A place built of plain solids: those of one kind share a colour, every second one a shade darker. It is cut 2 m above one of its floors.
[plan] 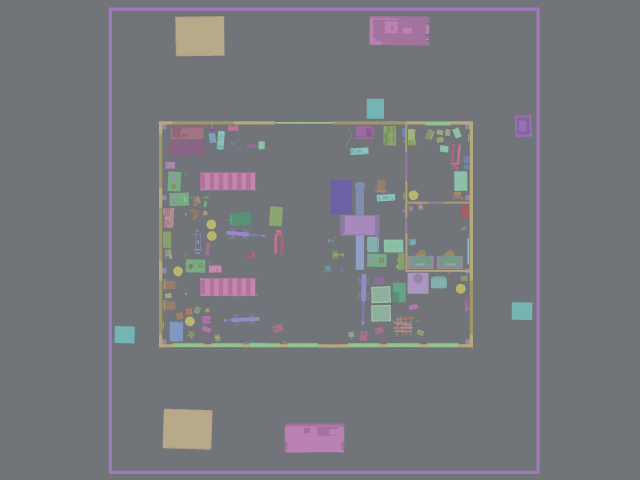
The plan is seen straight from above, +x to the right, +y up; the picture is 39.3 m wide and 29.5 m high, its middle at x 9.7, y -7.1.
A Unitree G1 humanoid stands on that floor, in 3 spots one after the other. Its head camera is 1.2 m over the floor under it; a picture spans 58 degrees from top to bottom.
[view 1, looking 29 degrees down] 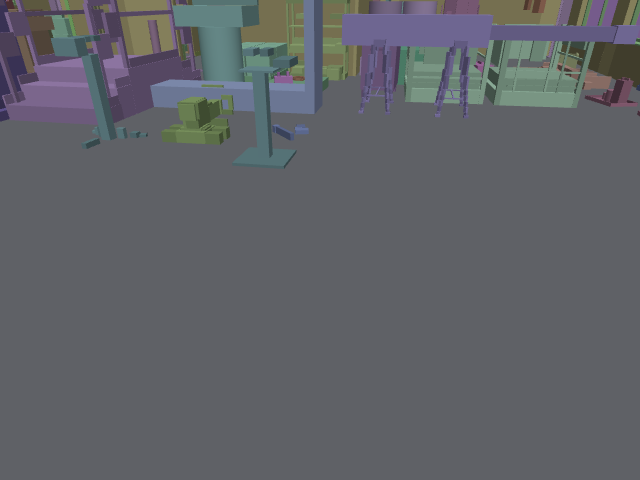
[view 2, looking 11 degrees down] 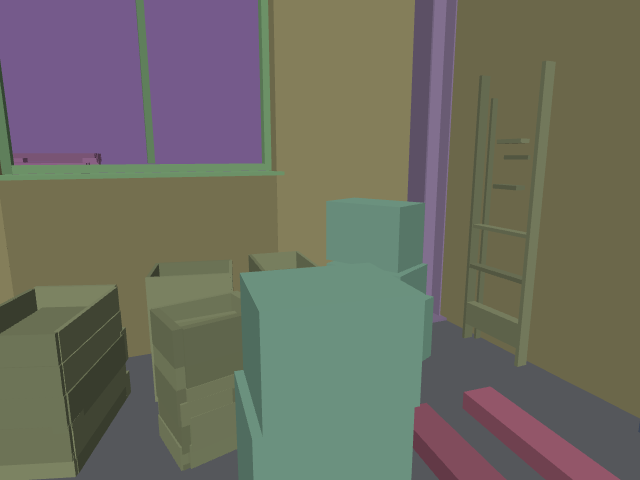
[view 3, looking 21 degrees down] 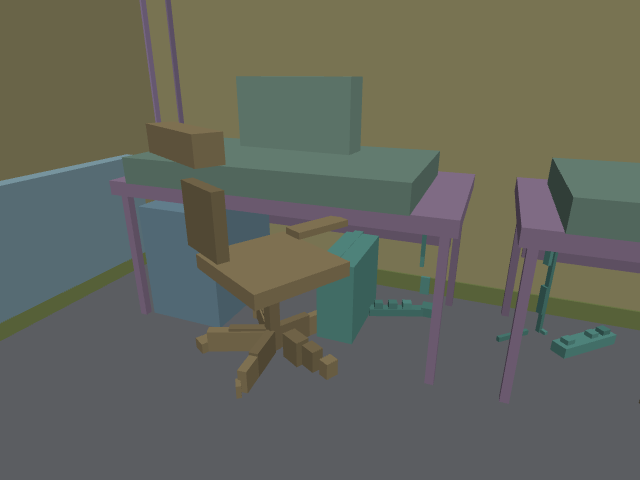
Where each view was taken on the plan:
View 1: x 6.72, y -10.00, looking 11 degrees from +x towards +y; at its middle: ground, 2.48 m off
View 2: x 16.80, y -2.70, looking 66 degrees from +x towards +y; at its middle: wall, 3.01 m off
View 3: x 16.80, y -6.60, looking -68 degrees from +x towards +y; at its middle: wall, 2.71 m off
